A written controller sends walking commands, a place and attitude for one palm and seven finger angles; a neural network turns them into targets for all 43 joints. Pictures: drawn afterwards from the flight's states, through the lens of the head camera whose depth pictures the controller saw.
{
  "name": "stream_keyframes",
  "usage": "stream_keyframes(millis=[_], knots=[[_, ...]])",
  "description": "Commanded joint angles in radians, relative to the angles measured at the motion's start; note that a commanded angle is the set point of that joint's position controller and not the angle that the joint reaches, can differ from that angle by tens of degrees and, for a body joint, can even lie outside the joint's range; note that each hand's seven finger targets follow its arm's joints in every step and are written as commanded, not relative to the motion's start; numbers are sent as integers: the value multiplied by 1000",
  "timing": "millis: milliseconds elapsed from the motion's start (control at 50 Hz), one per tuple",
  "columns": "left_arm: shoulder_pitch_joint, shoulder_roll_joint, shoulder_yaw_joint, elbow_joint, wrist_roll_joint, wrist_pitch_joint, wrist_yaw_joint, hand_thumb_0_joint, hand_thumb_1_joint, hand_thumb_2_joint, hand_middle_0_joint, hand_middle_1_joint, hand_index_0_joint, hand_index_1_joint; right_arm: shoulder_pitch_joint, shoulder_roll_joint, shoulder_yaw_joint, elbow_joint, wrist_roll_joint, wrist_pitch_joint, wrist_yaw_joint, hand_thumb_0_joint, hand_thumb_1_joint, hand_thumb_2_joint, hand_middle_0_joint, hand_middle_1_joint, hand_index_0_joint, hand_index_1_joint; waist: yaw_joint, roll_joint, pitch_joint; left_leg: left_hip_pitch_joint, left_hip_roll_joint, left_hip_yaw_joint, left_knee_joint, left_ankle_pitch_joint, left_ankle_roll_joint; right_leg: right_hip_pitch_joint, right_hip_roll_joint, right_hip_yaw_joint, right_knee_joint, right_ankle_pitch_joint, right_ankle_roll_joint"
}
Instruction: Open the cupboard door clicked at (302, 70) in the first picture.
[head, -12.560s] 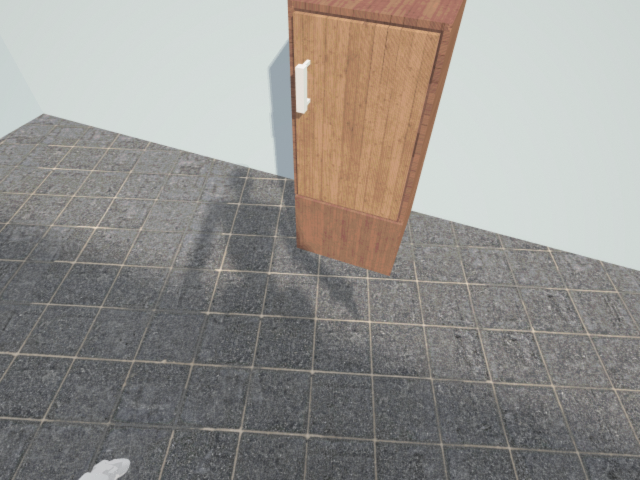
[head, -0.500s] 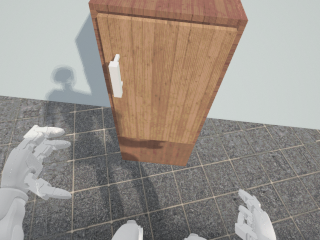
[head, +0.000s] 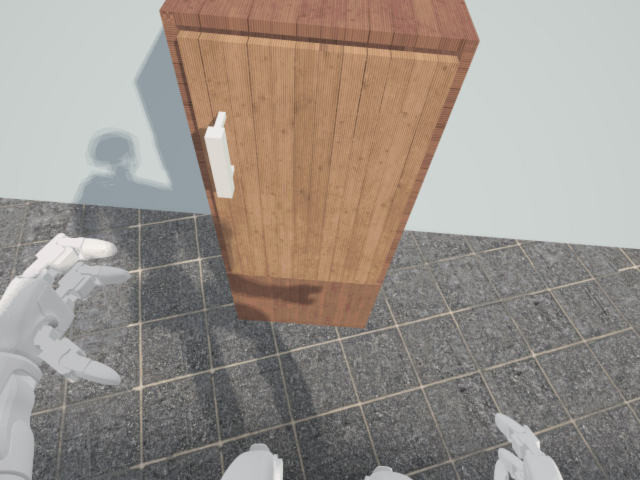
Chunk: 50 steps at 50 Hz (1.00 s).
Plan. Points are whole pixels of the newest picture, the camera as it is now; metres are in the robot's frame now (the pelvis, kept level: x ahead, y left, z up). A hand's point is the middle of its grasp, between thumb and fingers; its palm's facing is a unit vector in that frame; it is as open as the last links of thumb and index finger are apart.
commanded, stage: raise the hand with hooked fingers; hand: left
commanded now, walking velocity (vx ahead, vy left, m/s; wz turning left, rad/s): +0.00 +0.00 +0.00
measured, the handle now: (223, 155) +0.57 +0.18 +0.04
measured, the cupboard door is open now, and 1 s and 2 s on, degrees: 0 0 0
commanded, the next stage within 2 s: move the hooked fingers beside the handle in 0.28 s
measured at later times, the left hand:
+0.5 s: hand (122, 314) +0.29 +0.24 +0.05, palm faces +0.01 -1.00 -0.05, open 14.0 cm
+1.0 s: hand (147, 248) +0.38 +0.24 +0.05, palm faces +0.01 -1.00 -0.03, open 14.0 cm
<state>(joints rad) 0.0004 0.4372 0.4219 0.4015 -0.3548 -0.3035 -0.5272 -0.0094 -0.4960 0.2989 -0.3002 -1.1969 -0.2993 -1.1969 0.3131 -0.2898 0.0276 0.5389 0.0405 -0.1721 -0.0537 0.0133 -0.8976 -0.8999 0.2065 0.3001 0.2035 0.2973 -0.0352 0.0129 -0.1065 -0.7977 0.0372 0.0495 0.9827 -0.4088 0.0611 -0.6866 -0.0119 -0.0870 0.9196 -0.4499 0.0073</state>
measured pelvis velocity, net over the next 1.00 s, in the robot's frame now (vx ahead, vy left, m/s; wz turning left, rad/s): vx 0.00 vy -0.03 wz -0.01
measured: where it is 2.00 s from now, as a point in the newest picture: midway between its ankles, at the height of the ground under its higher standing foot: outside the picture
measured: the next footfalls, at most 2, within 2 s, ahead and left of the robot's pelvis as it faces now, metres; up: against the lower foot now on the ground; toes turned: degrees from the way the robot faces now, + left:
none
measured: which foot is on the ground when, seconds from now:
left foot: down 0.00-1.00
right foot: down 0.00-1.00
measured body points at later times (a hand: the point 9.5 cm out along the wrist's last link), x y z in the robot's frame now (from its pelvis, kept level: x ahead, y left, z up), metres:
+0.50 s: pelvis +0.00 -0.04 -0.01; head +0.06 -0.02 +0.44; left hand +0.28 +0.29 +0.06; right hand +0.15 -0.29 -0.09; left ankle +0.04 +0.08 -0.68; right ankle +0.00 -0.13 -0.68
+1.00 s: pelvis +0.00 -0.03 -0.01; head +0.09 -0.01 +0.43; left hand +0.37 +0.29 +0.05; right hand +0.09 -0.30 -0.11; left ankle +0.04 +0.08 -0.68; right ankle +0.00 -0.13 -0.68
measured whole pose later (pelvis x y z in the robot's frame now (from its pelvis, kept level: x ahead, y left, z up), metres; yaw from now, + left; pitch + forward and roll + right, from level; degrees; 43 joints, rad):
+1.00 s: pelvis +0.00 -0.03 -0.01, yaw -1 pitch +16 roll -2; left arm -0.37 0.50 0.48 0.77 -0.28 -0.36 -0.51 -0.01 -0.50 0.30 -0.30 -1.20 -0.30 -1.20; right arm 0.33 -0.29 0.02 0.60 0.04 -0.10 -0.06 0.01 -0.90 -0.90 0.21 0.30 0.20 0.30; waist -0.07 0.01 -0.11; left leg -0.90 0.07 0.04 1.05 -0.43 0.02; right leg -0.81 0.02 -0.09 1.01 -0.49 -0.03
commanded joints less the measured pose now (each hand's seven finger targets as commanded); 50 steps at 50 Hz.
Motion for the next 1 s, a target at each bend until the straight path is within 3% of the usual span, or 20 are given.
stream_keyframes(millis=[0, 20, 40, 100, 160, 280, 360, 460, 560, 600, 640, 660, 760, 880, 920, 980], knots=[[-165, 249, 111, -191, -28, -101, 27, 0, -500, 300, -300, -1200, -300, -1200, -26, -157, -73, -130, -2, -49, -8, 0, -900, -900, 200, 300, 200, 300, 22, 117, -233, 315, -7, -136, -188, 164, -54, -42, 53, 3, -88, 104, -42], [-173, 270, 122, -194, -22, -104, 30, 0, -500, 300, -300, -1200, -300, -1200, -20, -159, -73, -129, -4, -49, -9, 0, -900, -900, 200, 300, 200, 300, 24, 118, -237, 307, -8, -135, -184, 163, -53, -35, 55, 7, -86, 103, -45], [-168, 254, 108, -200, -21, -107, 27, 0, -500, 300, -300, -1200, -300, -1200, -25, -155, -71, -130, -1, -50, -9, 0, -900, -900, 200, 300, 200, 300, 24, 148, -246, 322, -9, -129, -184, 170, -53, -34, 53, 10, -89, 105, -44], [-162, 252, 94, -214, -20, -108, 19, 0, -500, 300, -300, -1200, -300, -1200, -29, -152, -70, -129, 1, -51, -11, 0, -900, -900, 200, 300, 200, 300, 17, 150, -262, 324, -10, -119, -174, 174, -46, -21, 51, 15, -98, 116, -40], [-156, 247, 98, -201, -34, -105, 8, 0, -500, 300, -300, -1200, -300, -1200, -26, -150, -68, -122, 2, -52, -15, 0, -900, -900, 200, 300, 200, 300, 11, 94, -266, 287, -17, -101, -152, 192, -35, 13, 53, 26, -109, 145, -35], [-171, 237, 98, -124, -48, -91, -9, 0, -500, 300, -300, -1200, -300, -1200, -36, -148, -63, -114, 7, -49, -22, 0, -900, -900, 200, 300, 200, 300, 6, 46, -217, 204, -26, -77, -125, 149, -28, 31, 46, 55, -124, 129, -27], [-180, 237, 87, -139, -45, -94, -20, 0, -500, 300, -300, -1200, -300, -1200, -40, -142, -61, -118, 7, -51, -20, 0, -900, -900, 200, 300, 200, 300, 10, 61, -244, 199, -29, -69, -105, 176, -24, 57, 40, 77, -121, 160, -26], [-399, 315, 126, -57, -26, -121, -15, 0, -500, 300, -300, -1200, -300, -1200, -31, -145, -55, -76, 5, -47, -36, 0, -900, -900, 200, 300, 200, 300, -24, 58, -210, 134, -20, -64, -60, 120, -24, 19, 33, 123, -123, 79, -21], [-446, 328, 110, -4, -14, -121, -39, 0, -500, 300, -300, -1200, -300, -1200, -20, -144, -54, -63, 8, -47, -39, 0, -900, -900, 200, 300, 200, 300, -9, 107, -300, 158, -19, -61, -51, 173, -22, 53, 30, 129, -101, 152, -24], [-494, 324, 87, 24, 0, -103, -42, 0, -500, 300, -300, -1200, -300, -1200, -16, -146, -55, -57, 10, -43, -38, 0, -900, -900, 200, 300, 200, 300, -17, 119, -294, 163, -17, -64, -54, 173, -21, 33, 30, 118, -97, 159, -23], [-491, 326, 93, 74, 2, -80, -44, 0, -500, 300, -300, -1200, -300, -1200, -1, -151, -58, -61, 11, -33, -38, 0, -900, -900, 200, 300, 200, 300, -16, 75, -304, 160, -16, -62, -51, 195, -19, 36, 34, 114, -91, 194, -22], [-511, 316, 78, 84, 5, -72, -43, 0, -500, 300, -300, -1200, -300, -1200, 2, -152, -59, -60, 11, -29, -36, 0, -900, -900, 200, 300, 200, 300, -17, 84, -307, 160, -17, -62, -55, 190, -20, 29, 34, 108, -88, 192, -21], [-493, 366, 144, 133, 12, -71, -8, 0, -500, 300, -300, -1200, -300, -1200, 24, -155, -65, -73, 6, -5, -23, 0, -900, -900, 200, 300, 200, 300, 9, 27, -339, 132, -20, -52, -54, 242, -21, 85, 34, 104, -70, 270, -18], [-600, 364, 128, 164, 43, -113, 18, 0, -500, 300, -300, -1200, -300, -1200, 49, -154, -70, -60, 2, 25, -13, 0, -900, -900, 200, 300, 200, 300, -19, 64, -327, 139, -18, -52, -54, 228, -21, 33, 43, 94, -58, 253, -19], [-654, 368, 121, 151, 47, -131, 14, 0, -500, 300, -300, -1200, -300, -1200, 60, -157, -73, -50, 0, 29, -16, 0, -900, -900, 200, 300, 200, 300, -27, 84, -354, 171, -15, -59, -46, 252, -18, 16, 49, 88, -46, 263, -25], [-693, 325, 70, 138, 54, -142, 6, 0, -500, 300, -300, -1200, -300, -1200, 69, -156, -77, -37, 0, 36, -14, 0, -900, -900, 200, 300, 200, 300, -37, 138, -395, 256, -9, -72, -56, 291, -23, -25, 49, 72, -47, 272, -28]])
